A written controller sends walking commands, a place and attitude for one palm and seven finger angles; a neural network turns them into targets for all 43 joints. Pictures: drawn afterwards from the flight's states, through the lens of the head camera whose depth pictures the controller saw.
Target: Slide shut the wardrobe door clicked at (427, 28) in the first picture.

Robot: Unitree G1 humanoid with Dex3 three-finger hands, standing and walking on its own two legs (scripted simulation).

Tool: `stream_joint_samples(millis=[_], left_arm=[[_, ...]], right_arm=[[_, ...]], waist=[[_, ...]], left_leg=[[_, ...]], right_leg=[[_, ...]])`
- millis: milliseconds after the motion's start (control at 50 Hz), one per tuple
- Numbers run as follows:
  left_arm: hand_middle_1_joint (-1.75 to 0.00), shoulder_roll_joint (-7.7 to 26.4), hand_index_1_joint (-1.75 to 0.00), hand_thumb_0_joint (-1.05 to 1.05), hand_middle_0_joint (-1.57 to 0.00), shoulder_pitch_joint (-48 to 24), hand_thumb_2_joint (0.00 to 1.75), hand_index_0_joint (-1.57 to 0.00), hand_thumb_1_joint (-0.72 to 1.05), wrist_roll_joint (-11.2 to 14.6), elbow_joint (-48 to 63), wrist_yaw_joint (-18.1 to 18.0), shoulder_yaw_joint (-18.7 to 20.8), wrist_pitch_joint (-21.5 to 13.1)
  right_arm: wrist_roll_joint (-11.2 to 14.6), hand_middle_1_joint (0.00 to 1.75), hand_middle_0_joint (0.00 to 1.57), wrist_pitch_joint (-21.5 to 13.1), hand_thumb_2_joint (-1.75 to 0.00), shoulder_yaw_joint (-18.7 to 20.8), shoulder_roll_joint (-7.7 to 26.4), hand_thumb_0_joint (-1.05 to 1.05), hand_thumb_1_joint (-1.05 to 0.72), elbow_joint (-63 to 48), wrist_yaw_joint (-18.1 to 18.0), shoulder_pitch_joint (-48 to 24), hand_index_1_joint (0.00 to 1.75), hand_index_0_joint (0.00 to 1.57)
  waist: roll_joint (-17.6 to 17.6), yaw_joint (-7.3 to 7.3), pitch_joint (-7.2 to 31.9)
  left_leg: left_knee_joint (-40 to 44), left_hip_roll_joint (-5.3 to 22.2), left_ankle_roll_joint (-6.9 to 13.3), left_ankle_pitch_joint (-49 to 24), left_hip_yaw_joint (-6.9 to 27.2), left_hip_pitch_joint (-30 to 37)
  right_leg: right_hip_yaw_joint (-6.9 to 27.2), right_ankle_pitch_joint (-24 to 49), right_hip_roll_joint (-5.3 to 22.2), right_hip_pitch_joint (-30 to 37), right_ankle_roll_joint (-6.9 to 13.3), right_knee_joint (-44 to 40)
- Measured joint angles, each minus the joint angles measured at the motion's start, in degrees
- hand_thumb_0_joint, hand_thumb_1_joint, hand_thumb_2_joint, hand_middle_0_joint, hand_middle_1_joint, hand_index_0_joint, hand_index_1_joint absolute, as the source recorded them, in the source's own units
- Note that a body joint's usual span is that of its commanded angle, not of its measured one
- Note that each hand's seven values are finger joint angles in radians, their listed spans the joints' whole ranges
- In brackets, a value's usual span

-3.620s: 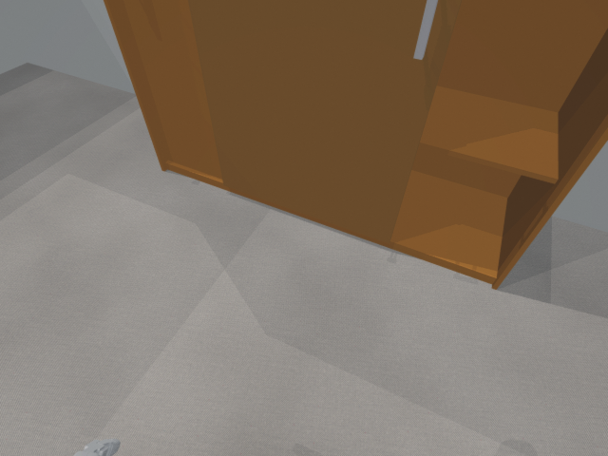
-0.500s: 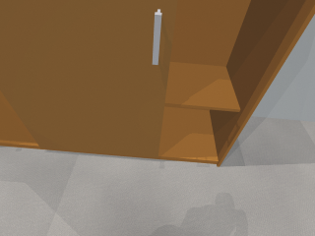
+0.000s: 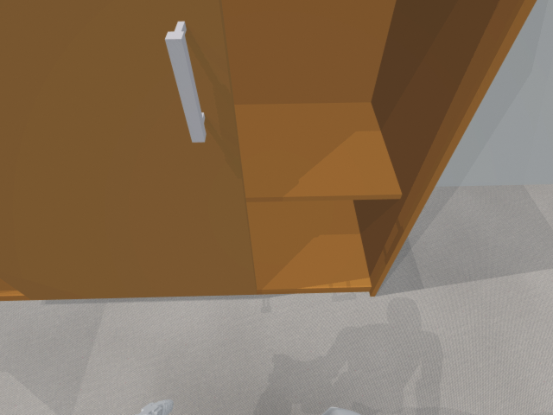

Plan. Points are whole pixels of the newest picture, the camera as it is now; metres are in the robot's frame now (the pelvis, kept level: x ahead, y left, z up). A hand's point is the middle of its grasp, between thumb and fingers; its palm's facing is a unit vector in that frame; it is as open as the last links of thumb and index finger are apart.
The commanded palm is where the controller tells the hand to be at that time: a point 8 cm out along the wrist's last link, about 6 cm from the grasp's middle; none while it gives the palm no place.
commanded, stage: come to a stop and stand still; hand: left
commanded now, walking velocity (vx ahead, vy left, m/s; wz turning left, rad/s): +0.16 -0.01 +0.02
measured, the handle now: (190, 86) +0.57 +0.15 +0.17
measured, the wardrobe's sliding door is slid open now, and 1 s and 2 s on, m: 0.43 0.43 0.43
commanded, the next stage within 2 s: none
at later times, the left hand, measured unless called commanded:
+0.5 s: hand out of the picture +0.06 +0.17 -0.17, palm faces +0.07 -0.97 -0.22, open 7.3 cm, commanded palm none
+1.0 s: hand out of the picture +0.10 +0.15 -0.16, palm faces +0.01 -0.98 -0.20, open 7.3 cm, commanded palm none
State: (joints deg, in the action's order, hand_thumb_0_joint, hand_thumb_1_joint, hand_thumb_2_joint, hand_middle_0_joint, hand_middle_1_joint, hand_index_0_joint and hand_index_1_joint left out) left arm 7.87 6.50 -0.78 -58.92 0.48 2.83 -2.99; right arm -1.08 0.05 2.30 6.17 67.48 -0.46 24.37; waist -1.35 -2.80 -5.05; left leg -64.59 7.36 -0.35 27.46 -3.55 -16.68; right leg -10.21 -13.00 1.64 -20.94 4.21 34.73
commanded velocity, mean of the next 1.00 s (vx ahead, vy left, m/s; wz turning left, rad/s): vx -0.08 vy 0.01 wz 0.00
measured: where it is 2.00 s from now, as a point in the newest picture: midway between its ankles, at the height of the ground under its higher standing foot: outside the picture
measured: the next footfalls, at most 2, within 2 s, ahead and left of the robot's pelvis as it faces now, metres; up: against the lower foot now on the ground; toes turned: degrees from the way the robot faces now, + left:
left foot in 0.26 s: +0.11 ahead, +0.10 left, +0.00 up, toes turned +3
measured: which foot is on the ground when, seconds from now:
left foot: up 0.00-0.24, down 0.26-1.00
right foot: down 0.00-1.00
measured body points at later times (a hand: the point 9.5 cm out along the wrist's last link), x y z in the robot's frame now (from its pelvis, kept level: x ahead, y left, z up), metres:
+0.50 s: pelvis +0.06 -0.01 +0.01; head +0.09 -0.01 +0.45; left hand +0.05 +0.22 -0.15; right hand +0.17 -0.22 -0.15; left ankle +0.11 +0.11 -0.72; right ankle +0.04 -0.10 -0.72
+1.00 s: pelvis +0.04 -0.03 +0.01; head +0.04 -0.02 +0.46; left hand +0.10 +0.20 -0.14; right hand +0.03 -0.26 -0.14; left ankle +0.07 +0.10 -0.72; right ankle +0.04 -0.11 -0.72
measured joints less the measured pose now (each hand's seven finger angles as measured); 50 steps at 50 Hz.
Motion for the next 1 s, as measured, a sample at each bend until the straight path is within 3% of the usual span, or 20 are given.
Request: stream_joint_samples(millis=[60, 120, 220, 260, 320, 420, 520, 580, 680, 800, 1000], left_arm=[[-0.3, 0.34, -0.3, -0.02, -0.2, 1.57, 0.9, -0.21, 0.95, 0.32, 0.11, -1.67, 0.93, -0.51], [-0.3, 1.14, -0.3, -0.03, -0.2, 3.45, 0.9, -0.21, 0.95, -0.2, -0.65, -1.99, 0.24, -0.15], [-0.3, 0.76, -0.3, -0.02, -0.2, 6.29, 0.9, -0.2, 0.94, -0.27, -2.58, -2.04, -1.17, 1.31], [-0.3, 0.5, -0.3, -0.01, -0.2, 7.38, 0.9, -0.2, 0.93, -0.08, -3.01, -2.07, -1.45, 2.08], [-0.3, 1.01, -0.3, 0.0, -0.2, 7.96, 0.9, -0.2, 0.92, 0.04, -3.01, -2.33, -1.31, 3.64], [-0.3, 1.61, -0.3, 0.0, -0.2, 8.63, 0.9, -0.2, 0.92, 0.08, -1.41, -2.12, -1.29, 4.77], [-0.3, 1.94, -0.3, 0.0, -0.2, 9.69, 0.9, -0.2, 0.91, -0.21, -0.74, -2.16, -0.92, 4.84], [-0.3, 1.22, -0.3, 0.0, -0.2, 11.08, 0.9, -0.2, 0.91, -0.6, -0.01, -3.14, -1.54, 4.44], [-0.3, 0.93, -0.3, 0.0, -0.2, 13.7, 0.9, -0.2, 0.91, -0.74, 2.89, -3.43, -2.02, 3.09], [-0.3, 1.78, -0.3, 0.01, -0.2, 11.21, 0.9, -0.2, 0.91, -0.23, 4.13, -3.04, -2.39, 2.82], [-0.3, 2.86, -0.3, 0.0, -0.2, 8.25, 0.9, -0.21, 0.92, 0.2, 3.35, -2.2, -2.79, 2.79]], right_arm=[[-0.48, 0.3, 0.2, -0.03, -0.9, 0.51, 1.42, 0.0, -0.91, -2.5, -0.22, -4.07, 0.3, 0.2], [-0.57, 0.3, 0.2, -0.32, -0.9, 0.56, 2.66, 0.0, -0.91, -5.2, -0.44, -8.14, 0.3, 0.2], [0.09, 0.3, 0.2, -0.44, -0.9, -0.18, 4.41, 0.0, -0.92, -7.42, -1.11, -13.74, 0.3, 0.2], [0.25, 0.3, 0.2, -0.24, -0.9, -0.47, 4.56, 0.0, -0.92, -8.03, -1.03, -14.97, 0.3, 0.2], [0.1, 0.3, 0.2, 0.29, -0.9, -0.96, 3.27, 0.0, -0.92, -8.55, -0.96, -16.19, 0.3, 0.2], [-0.04, 0.3, 0.2, 1.1, -0.9, -1.67, 1.97, 0.0, -0.91, -10.1, -0.97, -17.74, 0.3, 0.2], [0.02, 0.3, 0.2, 1.62, -0.9, -1.04, 2.12, 0.0, -0.9, -10.4, -0.75, -18.88, 0.3, 0.2], [0.52, 0.3, 0.2, 1.83, -0.9, -0.57, 3.42, 0.0, -0.9, -11.03, -0.21, -17.9, 0.3, 0.2], [0.02, 0.3, 0.2, 1.93, -0.9, -0.01, 4.76, 0.0, -0.91, -13.56, 0.57, -12.84, 0.3, 0.2], [-0.04, 0.3, 0.2, 1.31, -0.9, -1.09, 4.21, 0.0, -0.91, -11.13, 0.33, -8.9, 0.3, 0.2], [-0.48, 0.3, 0.2, 0.82, -0.9, -2.93, 2.61, 0.0, -0.91, -6.48, 0.28, -4.89, 0.3, 0.2]], waist=[[-0.6, 0.58, 1.54], [-0.51, 1.18, 3.09], [-0.87, 3.19, 3.93], [-0.99, 3.69, 3.87], [1.49, 4.49, 3.02], [3.56, 5.81, 1.17], [2.2, 5.74, 0.47], [-1.46, 4.98, 0.83], [-2.81, 3.42, 3.35], [0.13, 2.82, 4.09], [2.35, 1.7, 4.7]], left_leg=[[-1.43, 0.18, -0.03, -5.1, -0.23, -7.16], [6.32, -0.19, -0.66, -6.99, -1.35, -9.77], [23.83, -2.01, -1.59, -10.18, -0.64, -5.97], [30.59, -2.39, -1.53, -15.44, -0.35, -2.74], [32.63, -3.84, 0.73, -15.03, -1.02, -0.55], [34.87, -5.84, 1.65, -15.93, -2.65, -0.31], [34.15, -6.12, 1.11, -16.48, -3.22, -2.05], [31.88, -4.07, 0.31, -15.21, -1.44, -3.19], [27.17, -5.15, 1.25, -9.12, 0.48, -2.22], [31.86, -5.99, -0.37, -12.33, 0.58, 1.38], [34.45, -4.75, -0.49, -14.04, 0.8, 1.28]], right_leg=[[-1.29, 1.6, -1.31, 3.86, 0.08, -5.89], [-1.55, 2.43, -2.15, 6.52, 0.48, -9.92], [-0.63, 1.31, -3.43, 9.21, 0.06, -10.81], [-0.54, -0.49, -3.74, 9.49, -0.35, -8.67], [-0.06, -2.79, -2.25, 9.36, -1.0, -5.58], [3.4, -6.59, -0.33, 6.63, -3.3, -0.84], [7.02, -7.6, 0.18, 5.91, -3.79, 1.47], [5.59, -6.08, -2.15, 7.06, -1.79, -0.86], [4.62, -7.24, -2.46, 6.52, -0.58, 0.69], [4.48, -6.78, -1.93, 7.86, -0.57, -0.05], [4.32, -3.38, -3.46, 8.9, -0.35, -5.41]])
